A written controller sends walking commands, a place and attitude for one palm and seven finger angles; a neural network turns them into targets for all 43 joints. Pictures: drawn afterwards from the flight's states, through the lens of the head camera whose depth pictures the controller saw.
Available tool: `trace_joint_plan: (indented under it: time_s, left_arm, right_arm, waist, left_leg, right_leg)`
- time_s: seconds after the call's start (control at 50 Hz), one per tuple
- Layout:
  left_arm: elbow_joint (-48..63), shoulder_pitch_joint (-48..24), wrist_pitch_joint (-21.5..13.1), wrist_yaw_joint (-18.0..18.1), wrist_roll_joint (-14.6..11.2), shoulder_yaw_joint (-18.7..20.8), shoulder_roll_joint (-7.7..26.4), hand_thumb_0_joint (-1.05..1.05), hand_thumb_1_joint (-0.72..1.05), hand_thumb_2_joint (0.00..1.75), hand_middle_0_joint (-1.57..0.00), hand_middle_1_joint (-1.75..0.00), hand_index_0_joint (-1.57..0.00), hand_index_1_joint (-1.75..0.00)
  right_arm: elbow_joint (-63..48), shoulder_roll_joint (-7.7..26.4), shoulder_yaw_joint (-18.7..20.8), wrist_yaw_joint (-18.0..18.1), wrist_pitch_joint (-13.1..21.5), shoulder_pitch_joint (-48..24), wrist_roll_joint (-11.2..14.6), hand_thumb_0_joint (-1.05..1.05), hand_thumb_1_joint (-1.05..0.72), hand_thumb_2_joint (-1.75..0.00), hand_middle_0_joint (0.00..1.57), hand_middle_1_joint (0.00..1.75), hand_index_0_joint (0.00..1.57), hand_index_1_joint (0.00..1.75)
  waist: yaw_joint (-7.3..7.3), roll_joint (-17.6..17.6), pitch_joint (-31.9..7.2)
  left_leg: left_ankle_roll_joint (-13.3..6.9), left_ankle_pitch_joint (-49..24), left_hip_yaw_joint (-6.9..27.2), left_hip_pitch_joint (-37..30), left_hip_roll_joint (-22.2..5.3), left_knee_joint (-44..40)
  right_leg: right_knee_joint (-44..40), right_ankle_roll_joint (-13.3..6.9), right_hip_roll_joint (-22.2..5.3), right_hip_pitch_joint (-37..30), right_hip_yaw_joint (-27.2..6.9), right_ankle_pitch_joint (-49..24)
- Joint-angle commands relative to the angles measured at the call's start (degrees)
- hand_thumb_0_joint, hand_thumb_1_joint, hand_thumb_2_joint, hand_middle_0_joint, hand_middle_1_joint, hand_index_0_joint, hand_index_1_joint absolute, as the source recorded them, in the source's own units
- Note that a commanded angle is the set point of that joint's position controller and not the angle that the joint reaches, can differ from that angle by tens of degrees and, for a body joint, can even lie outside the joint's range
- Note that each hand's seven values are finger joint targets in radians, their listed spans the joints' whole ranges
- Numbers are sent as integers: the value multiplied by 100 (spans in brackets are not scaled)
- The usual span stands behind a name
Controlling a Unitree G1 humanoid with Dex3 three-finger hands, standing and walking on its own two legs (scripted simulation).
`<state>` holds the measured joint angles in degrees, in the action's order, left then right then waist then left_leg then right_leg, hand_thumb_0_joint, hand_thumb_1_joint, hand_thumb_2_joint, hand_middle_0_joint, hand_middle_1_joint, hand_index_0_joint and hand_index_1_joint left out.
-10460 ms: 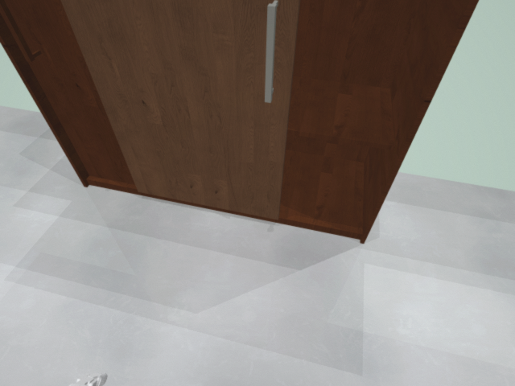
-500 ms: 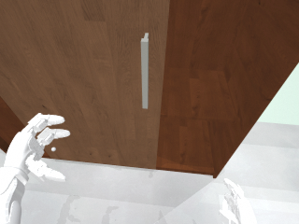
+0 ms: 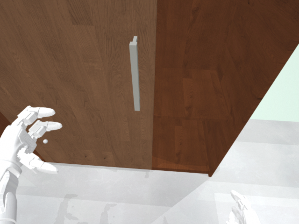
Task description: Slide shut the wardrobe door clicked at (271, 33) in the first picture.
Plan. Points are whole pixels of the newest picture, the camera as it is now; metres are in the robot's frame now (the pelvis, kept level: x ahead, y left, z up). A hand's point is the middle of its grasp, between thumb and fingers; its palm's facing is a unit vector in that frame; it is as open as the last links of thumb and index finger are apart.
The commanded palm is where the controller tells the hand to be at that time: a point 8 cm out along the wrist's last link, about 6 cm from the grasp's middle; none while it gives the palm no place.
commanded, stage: raise the hand with hooked fingers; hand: left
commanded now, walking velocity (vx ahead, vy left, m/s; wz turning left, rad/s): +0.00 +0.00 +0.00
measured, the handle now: (136, 77) +0.55 +0.09 +0.09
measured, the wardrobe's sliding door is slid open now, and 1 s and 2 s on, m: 0.40 0.40 0.40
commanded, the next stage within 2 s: move the hooked fingers beside the handle in 0.18 s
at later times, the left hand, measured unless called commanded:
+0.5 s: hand (59, 133) +0.29 +0.25 +0.11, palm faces +0.04 -1.00 -0.03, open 14.0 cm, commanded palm +0.27 +0.29 +0.12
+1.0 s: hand (84, 113) +0.36 +0.21 +0.11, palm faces +0.03 -1.00 -0.03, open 14.0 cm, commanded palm +0.34 +0.25 +0.11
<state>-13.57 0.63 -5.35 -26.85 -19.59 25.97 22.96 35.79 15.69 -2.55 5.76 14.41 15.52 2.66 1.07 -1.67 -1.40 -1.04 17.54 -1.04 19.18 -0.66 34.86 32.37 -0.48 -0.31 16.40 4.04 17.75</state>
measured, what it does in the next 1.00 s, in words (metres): stands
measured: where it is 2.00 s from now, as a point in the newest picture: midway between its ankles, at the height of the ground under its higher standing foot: outside the picture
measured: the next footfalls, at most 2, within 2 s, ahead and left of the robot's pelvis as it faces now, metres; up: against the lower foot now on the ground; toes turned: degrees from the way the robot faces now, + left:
none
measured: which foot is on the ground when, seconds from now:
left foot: down 0.00-1.00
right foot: down 0.00-1.00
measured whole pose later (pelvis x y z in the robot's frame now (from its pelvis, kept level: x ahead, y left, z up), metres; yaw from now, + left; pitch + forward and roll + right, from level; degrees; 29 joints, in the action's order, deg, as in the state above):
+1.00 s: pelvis +0.01 -0.01 +0.00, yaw -1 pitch +4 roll +0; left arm -27.4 -16.5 -8.1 -18.0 -14.2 19.1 19.3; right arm 37.9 15.5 -1.3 5.0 10.6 17.0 2.9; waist -0.8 -2.2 -1.9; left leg -0.4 17.8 -1.6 21.0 -0.8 34.6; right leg 33.9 -1.0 -0.2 19.3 3.3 18.8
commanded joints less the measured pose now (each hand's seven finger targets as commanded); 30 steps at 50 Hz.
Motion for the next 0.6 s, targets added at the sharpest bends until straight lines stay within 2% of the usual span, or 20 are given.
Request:
trace_joint_plan:
  time_s: [0.0,0.02,0.04,0.08,0.12,0.18,0.2,0.24,0.26,0.32,0.36,0.4,0.42,0.44,0.46,0.48,0.5,0.52,0.54,0.58]
  left_arm:
    - [1095,-1474,-426,99,-165,592,1615,0,-50,30,-30,-120,-30,-120]
    - [920,-1438,-339,70,-150,581,1628,0,-50,30,-30,-120,-30,-120]
    - [967,-1454,-303,15,-137,428,1508,0,-50,30,-30,-120,-30,-120]
    - [902,-1435,-224,-56,-124,390,1535,0,-50,30,-30,-120,-30,-120]
    - [819,-1327,-183,-126,-167,415,1561,0,-50,30,-30,-120,-30,-120]
    - [859,-1388,-257,-139,-244,618,1696,0,-50,30,-30,-120,-30,-120]
    - [929,-1419,-308,-113,-263,641,1691,0,-50,30,-30,-120,-30,-120]
    - [1121,-1570,-394,-68,-254,681,1769,0,-50,30,-30,-120,-30,-120]
    - [1066,-1496,-410,-40,-242,700,1760,0,-50,30,-30,-120,-30,-120]
    - [695,-1922,-387,-1,-198,424,1552,0,-50,30,-30,-120,-30,-120]
    - [681,-2261,-382,9,-152,82,1277,0,-50,30,-30,-120,-30,-120]
    - [449,-2536,-330,27,-78,-29,1311,0,-50,30,-30,-120,-30,-120]
    - [266,-2698,-301,41,-46,-74,1336,0,-50,30,-30,-120,-30,-120]
    - [249,-2798,-310,65,-12,-33,1411,0,-50,30,-30,-120,-30,-120]
    - [297,-2999,-332,85,15,-177,1296,0,-50,30,-30,-120,-30,-120]
    - [245,-3014,-351,141,61,-31,1476,0,-50,30,-30,-120,-30,-120]
    - [215,-3149,-383,188,92,-18,1496,0,-50,30,-30,-120,-30,-120]
    - [178,-3187,-421,263,130,132,1698,0,-50,30,-30,-120,-30,-120]
    - [250,-3344,-460,311,157,4,1564,0,-50,30,-30,-120,-30,-120]
    - [174,-3252,-533,441,159,104,1528,0,-50,30,-30,-120,-30,-120]
  right_arm:
    - [-802,734,274,76,352,-537,53,0,-90,-90,20,30,20,30]
    - [-794,749,272,87,337,-505,45,0,-90,-90,20,30,20,30]
    - [-806,741,277,94,350,-546,72,0,-90,-90,20,30,20,30]
    - [-821,760,282,119,359,-546,75,0,-90,-90,20,30,20,30]
    - [-840,771,271,117,366,-526,69,0,-90,-90,20,30,20,30]
    - [-841,768,288,121,372,-563,68,0,-90,-90,20,30,20,30]
    - [-840,754,287,122,384,-577,72,0,-90,-90,20,30,20,30]
    - [-847,716,263,111,400,-590,55,0,-90,-90,20,30,20,30]
    - [-833,696,266,112,403,-577,53,0,-90,-90,20,30,20,30]
    - [-730,726,251,143,376,-529,65,0,-90,-90,20,30,20,30]
    - [-725,707,253,167,404,-576,97,0,-90,-90,20,30,20,30]
    - [-669,742,262,206,397,-517,105,0,-90,-90,20,30,20,30]
    - [-630,760,249,218,363,-473,104,0,-90,-90,20,30,20,30]
    - [-636,764,262,219,355,-475,109,0,-90,-90,20,30,20,30]
    - [-652,745,252,215,364,-508,109,0,-90,-90,20,30,20,30]
    - [-651,754,259,217,353,-492,97,0,-90,-90,20,30,20,30]
    - [-649,739,240,209,341,-494,85,0,-90,-90,20,30,20,30]
    - [-627,746,242,196,312,-447,72,0,-90,-90,20,30,20,30]
    - [-663,711,226,178,304,-480,75,0,-90,-90,20,30,20,30]
    - [-668,681,240,145,300,-461,52,0,-90,-90,20,30,20,30]
  waist:
    - [-27,-599,-948]
    - [-22,-406,-895]
    - [-51,-527,-922]
    - [-56,-415,-1006]
    - [-28,-164,-1003]
    - [-14,32,-1114]
    - [-4,-25,-1134]
    - [20,-386,-1174]
    - [17,-409,-1178]
    - [-116,-92,-852]
    - [-182,-258,-836]
    - [-241,-228,-886]
    - [-264,-40,-785]
    - [-251,-36,-875]
    - [-269,-60,-995]
    - [-210,-159,-1130]
    - [-211,-205,-1227]
    - [-164,-157,-1337]
    - [-188,-243,-1416]
    - [-109,-216,-1548]
  left_leg:
    - [-59,-1215,219,-696,53,-512]
    - [-78,-1156,200,-625,54,-482]
    - [-82,-1172,189,-662,59,-487]
    - [-99,-1178,184,-666,63,-469]
    - [-104,-1231,198,-594,62,-441]
    - [-108,-1240,202,-560,80,-418]
    - [-108,-1317,188,-607,79,-408]
    - [-99,-1374,178,-687,92,-406]
    - [-93,-1354,162,-716,86,-411]
    - [-90,-1076,175,-545,71,-412]
    - [-99,-853,203,-602,81,-456]
    - [-102,-743,204,-603,82,-435]
    - [-105,-707,207,-522,75,-413]
    - [-106,-693,219,-514,77,-416]
    - [-113,-706,220,-571,89,-407]
    - [-100,-733,226,-569,87,-412]
    - [-98,-800,235,-605,94,-407]
    - [-92,-847,229,-579,80,-393]
    - [-92,-867,236,-606,92,-411]
    - [-86,-1120,227,-679,87,-398]
  right_leg:
    - [-436,-72,118,-60,-80,-1230]
    - [-465,-67,117,-91,-116,-1223]
    - [-465,-58,101,-82,-109,-1257]
    - [-473,-39,89,-99,-132,-1293]
    - [-465,-34,98,-190,-156,-1370]
    - [-444,0,92,-205,-174,-1409]
    - [-424,-1,91,-216,-163,-1493]
    - [-415,-27,91,-242,-185,-1551]
    - [-422,-22,92,-231,-175,-1516]
    - [-472,7,98,-16,-189,-1257]
    - [-499,1,86,140,-191,-978]
    - [-524,13,63,215,-212,-855]
    - [-540,9,66,216,-236,-808]
    - [-534,15,57,214,-247,-784]
    - [-510,19,42,207,-259,-805]
    - [-485,2,29,124,-259,-801]
    - [-457,-7,25,87,-259,-877]
    - [-442,-13,32,-41,-272,-890]
    - [-418,-13,28,-40,-259,-926]
    - [-346,-27,34,-157,-239,-1252]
